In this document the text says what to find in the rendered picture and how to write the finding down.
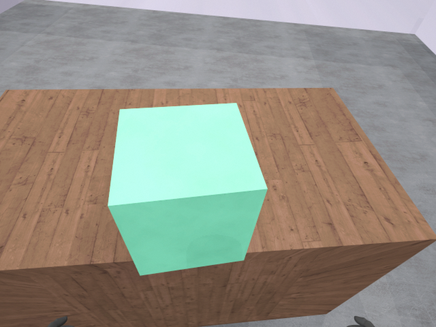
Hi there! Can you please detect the pedestal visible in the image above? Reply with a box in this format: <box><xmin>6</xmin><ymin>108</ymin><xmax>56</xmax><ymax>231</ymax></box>
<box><xmin>0</xmin><ymin>88</ymin><xmax>436</xmax><ymax>327</ymax></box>

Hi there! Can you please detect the carton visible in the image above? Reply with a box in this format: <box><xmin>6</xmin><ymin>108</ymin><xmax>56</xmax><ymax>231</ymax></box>
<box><xmin>108</xmin><ymin>103</ymin><xmax>268</xmax><ymax>275</ymax></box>

